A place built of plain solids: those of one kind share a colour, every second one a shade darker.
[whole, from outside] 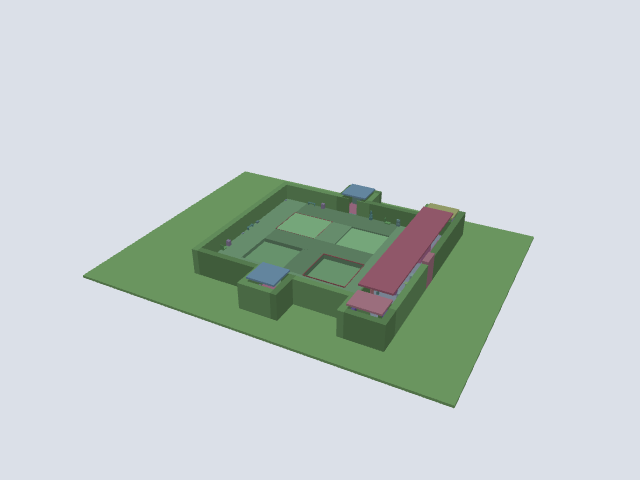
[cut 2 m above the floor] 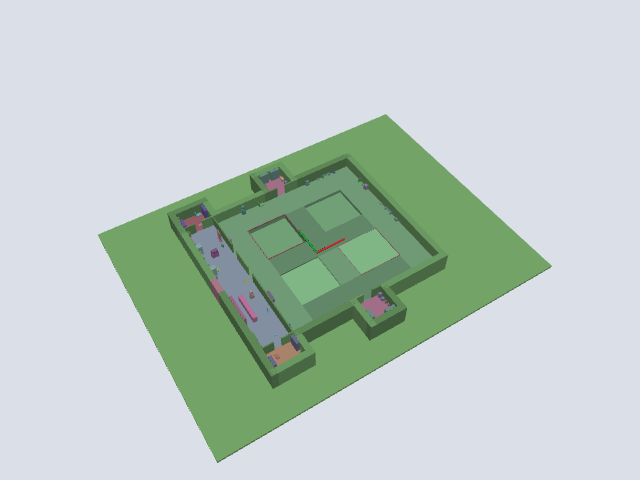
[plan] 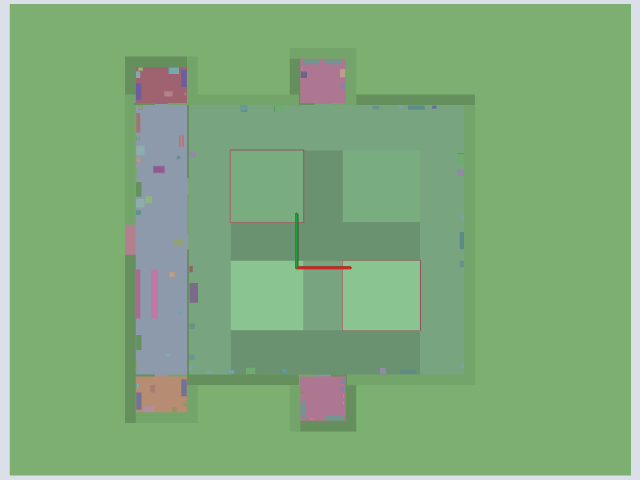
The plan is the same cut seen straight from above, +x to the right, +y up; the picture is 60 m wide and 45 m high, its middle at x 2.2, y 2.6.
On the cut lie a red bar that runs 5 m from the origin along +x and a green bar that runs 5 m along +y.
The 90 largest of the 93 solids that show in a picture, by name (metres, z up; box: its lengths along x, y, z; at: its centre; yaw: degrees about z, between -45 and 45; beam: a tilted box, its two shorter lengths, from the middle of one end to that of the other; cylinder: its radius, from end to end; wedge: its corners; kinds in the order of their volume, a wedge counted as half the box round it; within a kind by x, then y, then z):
{
 "ground_under_all_1": {"box": [58.25, 44.21, 0.4], "at": [2.23, 2.62, -1.67]},
 "wall_1": {"box": [1.0, 5.35, 4.32], "at": [-15.57, -11.88, 0.64]},
 "wall_2": {"box": [1.0, 12.23, 4.32], "at": [-15.57, -4.89, 0.64]},
 "wall_3": {"box": [1.0, 12.23, 4.32], "at": [-15.57, 10.13, 0.64]},
 "wall_4": {"box": [1.0, 5.35, 4.32], "at": [-15.57, 17.12, 0.64]},
 "wall_5": {"box": [2.0, 0.2, 4.32], "at": [-14.27, -10.11, 0.64]},
 "wall_6": {"box": [2.0, 0.2, 4.32], "at": [-14.27, 15.35, 0.64]},
 "wall_7": {"box": [6.8, 1.0, 4.32], "at": [-12.67, -14.06, 0.64]},
 "wall_8": {"box": [6.8, 1.0, 4.32], "at": [-12.67, 19.3, 0.64]},
 "wall_9": {"box": [2.0, 0.2, 4.32], "at": [-11.07, -10.11, 0.64]},
 "wall_10": {"box": [2.0, 0.2, 4.32], "at": [-11.07, 15.35, 0.64]},
 "wall_11": {"box": [0.2, 11.93, 4.32], "at": [-10.17, -4.24, 0.64]},
 "wall_12": {"box": [0.2, 3.67, 4.32], "at": [-10.17, 5.06, 0.64]},
 "wall_13": {"box": [0.2, 7.05, 4.32], "at": [-10.17, 11.92, 0.64]},
 "wall_14": {"box": [1.0, 4.55, 4.32], "at": [-9.77, -12.28, 0.64]},
 "wall_15": {"box": [1.0, 4.55, 4.32], "at": [-9.77, 17.52, 0.64]},
 "wall_16": {"box": [10.51, 1.0, 4.32], "at": [-5.02, -10.51, 0.64]},
 "wall_17": {"box": [10.51, 1.0, 4.32], "at": [-5.02, 15.75, 0.64]},
 "wall_18": {"box": [1.0, 5.35, 4.32], "at": [-0.15, -12.68, 0.64]},
 "wall_19": {"box": [1.0, 5.35, 4.32], "at": [-0.15, 17.92, 0.64]},
 "wall_20": {"box": [1.58, 0.2, 4.32], "at": [0.94, 15.35, 0.64]},
 "wall_21": {"box": [1.5, 0.2, 4.32], "at": [0.98, -10.11, 0.64]},
 "wall_22": {"box": [6.25, 1.0, 4.32], "at": [2.48, -14.86, 0.64]},
 "wall_23": {"box": [6.25, 1.0, 4.32], "at": [2.48, 20.1, 0.64]},
 "wall_24": {"box": [1.5, 0.2, 4.32], "at": [3.98, -10.11, 0.64]},
 "wall_25": {"box": [1.5, 0.2, 4.32], "at": [3.98, 15.35, 0.64]},
 "wall_26": {"box": [1.58, 0.2, 4.32], "at": [4.02, -10.11, 0.64]},
 "wall_27": {"box": [1.0, 5.35, 4.32], "at": [5.11, -12.68, 0.64]},
 "wall_28": {"box": [1.0, 5.35, 4.32], "at": [5.11, 17.92, 0.64]},
 "wall_29": {"box": [12.01, 1.0, 4.32], "at": [10.73, -10.51, 0.64]},
 "wall_30": {"box": [12.01, 1.0, 4.32], "at": [10.73, 15.75, 0.64]},
 "wall_31": {"box": [1.0, 27.25, 4.32], "at": [16.23, 2.62, 0.64]},
 "floor_gang_1": {"box": [4.0, 25.45, 1.52], "at": [-8.17, 2.62, -0.76]},
 "floor_gang_2": {"box": [3.7, 6.5, 1.52], "at": [2.48, -2.6, -0.76]},
 "floor_gang_3": {"box": [3.7, 6.7, 1.52], "at": [2.48, 7.64, -0.76]},
 "floor_gang_4": {"box": [17.75, 4.25, 1.52], "at": [2.71, -7.98, -0.76]},
 "floor_gang_5": {"box": [17.75, 3.65, 1.52], "at": [2.71, 2.47, -0.76]},
 "floor_gang_6": {"box": [17.75, 4.35, 1.52], "at": [2.71, 13.17, -0.76]},
 "floor_gang_7": {"box": [4.25, 25.45, 1.52], "at": [13.71, 2.62, -0.76]},
 "step_tier_1": {"box": [6.8, 6.5, 1.29], "at": [-2.77, -2.6, -0.88]},
 "step_tier_2": {"box": [6.8, 6.7, 0.76], "at": [-2.77, 7.64, -1.14]},
 "step_tier_3": {"box": [7.25, 6.5, 1.52], "at": [7.96, -2.6, -0.76]},
 "step_tier_4": {"box": [7.25, 6.7, 0.88], "at": [7.96, 7.64, -1.08]},
 "floor_foyer_1": {"box": [5.0, 25.45, 1.52], "at": [-12.67, 2.62, -0.76]},
 "floor_side_1": {"box": [4.45, 4.35, 1.52], "at": [2.48, -12.28, -0.76]},
 "floor_side_2": {"box": [4.45, 4.35, 1.52], "at": [2.48, 17.52, -0.76]},
 "ceil_foyer_1": {"box": [5.0, 25.45, 0.3], "at": [-12.67, 2.62, 4.35]},
 "floor_cloaks_1": {"box": [5.0, 3.55, 1.52], "at": [-12.67, -11.88, -0.76]},
 "floor_store_1": {"box": [5.0, 3.55, 1.52], "at": [-12.67, 17.12, -0.76]},
 "door_leaf_1": {"box": [0.97, 2.8, 4.79], "at": [-15.59, 2.62, 0.88]},
 "ceil_side_1": {"box": [4.45, 4.35, 0.3], "at": [2.48, -12.28, 3.4]},
 "ceil_side_2": {"box": [4.45, 4.35, 0.3], "at": [2.48, 17.52, 3.4]},
 "bar_foyer_1": {"box": [0.4, 4.6, 2.1], "at": [-14.84, -2.46, 1.05]},
 "bar_foyer_2": {"box": [0.65, 4.6, 1.1], "at": [-13.31, -2.46, 0.55]},
 "shelves_side_1": {"box": [0.5, 1.6, 2.0], "at": [0.64, -13.3, 1.0]},
 "shelves_side_2": {"box": [1.6, 0.5, 2.0], "at": [1.41, 19.32, 1.0]},
 "shelves_side_3": {"box": [1.6, 0.5, 2.0], "at": [3.46, 19.32, 1.0]},
 "shelves_side_4": {"box": [1.6, 0.5, 2.0], "at": [3.56, -14.07, 1.0]},
 "ceil_cloaks_1": {"box": [5.0, 3.55, 0.3], "at": [-12.67, -11.88, 3.4]},
 "ceil_store_1": {"box": [5.0, 3.55, 0.3], "at": [-12.67, 17.12, 3.4]},
 "shelves_cloaks_1": {"box": [0.5, 1.6, 2.0], "at": [-14.79, -12.51, 1.0]},
 "shelves_cloaks_2": {"box": [0.5, 1.6, 2.0], "at": [-10.55, -11.26, 1.0]},
 "shelves_store_1": {"box": [0.5, 1.6, 2.0], "at": [-14.79, 16.5, 1.0]},
 "shelves_store_2": {"box": [0.5, 1.6, 2.0], "at": [-10.55, 17.75, 1.0]},
 "machine_foyer_1": {"box": [0.8, 0.8, 1.7], "at": [-14.64, 6.04, 0.95]},
 "machine_foyer_2": {"box": [0.8, 0.9, 1.73], "at": [-14.64, 10.99, 0.96]},
 "step_strewn_mat_1": {"box": [0.98, 0.66, 1.54], "at": [-11.03, 2.39, -0.75]},
 "step_strewn_cloth_heap_1": {"box": [0.79, 0.5, 1.64], "at": [-12.02, 16.3, -0.7]},
 "bench_foyer_1": {"box": [0.5, 1.4, 0.46], "at": [-14.79, -7.0, 0.22]},
 "bench_foyer_2": {"box": [0.5, 1.4, 0.46], "at": [-14.79, 7.34, 0.22]},
 "case_cloaks_1": {"box": [1.0, 0.55, 0.81], "at": [-13.82, -13.25, 0.49]},
 "kerb_1": {"box": [0.09, 6.89, 0.12], "at": [-6.21, 7.65, 0.05]},
 "kerb_2": {"box": [6.8, 0.09, 0.14], "at": [-2.77, 4.25, 0.07]},
 "kerb_3": {"box": [6.8, 0.1, 0.14], "at": [-2.77, 11.04, 0.07]},
 "kerb_4": {"box": [0.1, 6.89, 0.1], "at": [0.68, 7.65, 0.05]},
 "kerb_5": {"box": [7.25, 0.06, 0.07], "at": [7.96, -5.88, 0.03]},
 "kerb_6": {"box": [0.08, 6.61, 0.07], "at": [11.62, -2.61, 0.03]},
 "cart_foyer_1": {"box": [0.98, 0.58, 0.58], "at": [-12.9, 9.21, 1.21]},
 "barrel_1": {"box": [0.58, 0.58, 0.89], "at": [-9.74, 10.62, 0.44]},
 "case_side_1": {"box": [0.5, 0.8, 0.41], "at": [4.33, 18.25, 0.29]},
 "trolley_1": {"box": [1.0, 0.6, 0.06], "at": [-4.25, -9.67, 0.2]},
 "trolley_2": {"box": [1.0, 0.6, 0.06], "at": [-1.64, 14.91, 0.2]},
 "trolley_3": {"box": [0.6, 1.0, 0.06], "at": [15.39, 10.27, 0.2]},
 "form_1": {"box": [1.46, 0.4, 0.05], "at": [10.46, -9.77, 0.43]},
 "form_2": {"box": [1.57, 0.4, 0.05], "at": [11.23, 15.01, 0.43]},
 "form_3": {"box": [0.4, 1.64, 0.05], "at": [15.49, 2.54, 0.43]},
 "trestle_1": {"box": [0.8, 1.87, 0.04], "at": [-9.63, -2.36, 0.73]},
 "form_foyer_1": {"box": [0.4, 1.87, 0.05], "at": [-14.84, 13.58, 0.43]},
 "trolley_store_1": {"box": [1.0, 0.6, 0.06], "at": [-11.52, 18.46, 0.2]},
 "standee_foyer_1": {"box": [0.42, 1.05, 0.045], "at": [-10.79, 11.87, 0.02]}
}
